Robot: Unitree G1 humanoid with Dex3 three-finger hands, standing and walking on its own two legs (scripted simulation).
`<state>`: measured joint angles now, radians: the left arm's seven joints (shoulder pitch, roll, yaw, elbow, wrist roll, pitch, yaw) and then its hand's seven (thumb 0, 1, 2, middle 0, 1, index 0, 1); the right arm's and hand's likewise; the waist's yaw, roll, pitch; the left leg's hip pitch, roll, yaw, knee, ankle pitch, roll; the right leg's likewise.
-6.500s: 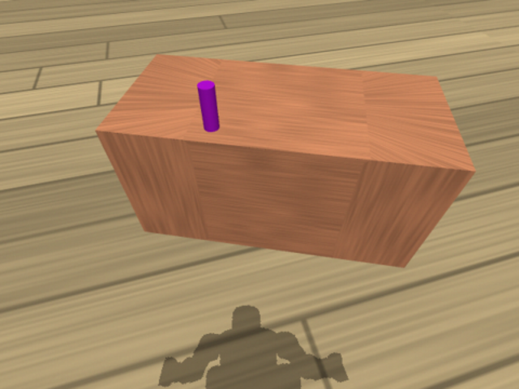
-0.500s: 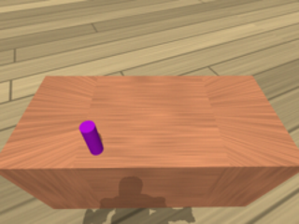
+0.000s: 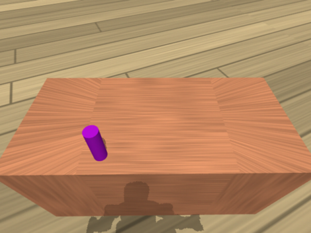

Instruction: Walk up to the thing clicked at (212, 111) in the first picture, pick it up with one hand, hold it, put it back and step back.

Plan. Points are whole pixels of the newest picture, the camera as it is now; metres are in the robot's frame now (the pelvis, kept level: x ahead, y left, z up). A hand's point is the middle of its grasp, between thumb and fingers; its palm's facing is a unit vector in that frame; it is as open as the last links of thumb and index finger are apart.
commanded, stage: rise first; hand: left
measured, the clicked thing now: (95, 144) +0.43 +0.22 -0.10
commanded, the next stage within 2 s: go down in 1.30 s
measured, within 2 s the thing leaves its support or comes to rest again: neither
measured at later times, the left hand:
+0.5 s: hand (59, 229) +0.16 +0.27 -0.11, palm faces +0.24 -0.91 -0.35, open 15.8 cm
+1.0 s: hand (50, 218) +0.18 +0.27 -0.05, palm faces +0.31 -0.88 -0.35, open 17.5 cm
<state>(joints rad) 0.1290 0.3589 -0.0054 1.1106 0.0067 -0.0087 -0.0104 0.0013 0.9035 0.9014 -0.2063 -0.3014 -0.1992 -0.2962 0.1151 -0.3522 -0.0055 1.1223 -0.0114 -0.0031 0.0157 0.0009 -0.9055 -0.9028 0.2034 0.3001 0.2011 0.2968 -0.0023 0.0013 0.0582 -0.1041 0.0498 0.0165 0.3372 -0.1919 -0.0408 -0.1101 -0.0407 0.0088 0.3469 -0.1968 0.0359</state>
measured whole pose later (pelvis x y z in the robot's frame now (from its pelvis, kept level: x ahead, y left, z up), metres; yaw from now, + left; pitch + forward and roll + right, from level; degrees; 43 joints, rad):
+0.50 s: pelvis +0.00 +0.01 -0.01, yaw +1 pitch +2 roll +0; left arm 0.19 0.29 0.15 0.67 -0.04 -0.05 0.06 0.00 -0.19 0.16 -0.07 -0.07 -0.06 -0.07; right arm 0.14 -0.25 -0.12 0.81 0.03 -0.06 -0.06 0.00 0.18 -0.16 0.06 0.06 0.06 0.05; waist 0.02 0.02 0.01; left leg -0.24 0.04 0.01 0.45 -0.25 -0.03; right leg -0.23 -0.05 0.00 0.45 -0.25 0.04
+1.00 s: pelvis +0.01 +0.00 +0.00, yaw +1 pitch -2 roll +0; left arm 0.30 0.29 0.20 0.40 -0.04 -0.08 0.07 -0.01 -0.54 0.05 -0.05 -0.06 -0.04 -0.05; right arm 0.24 -0.23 -0.10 0.60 0.02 -0.08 -0.06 -0.01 0.51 -0.05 0.06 0.05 0.06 0.05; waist 0.02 0.02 0.02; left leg -0.15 0.04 0.00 0.43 -0.25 -0.04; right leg -0.14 -0.05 -0.01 0.42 -0.25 0.04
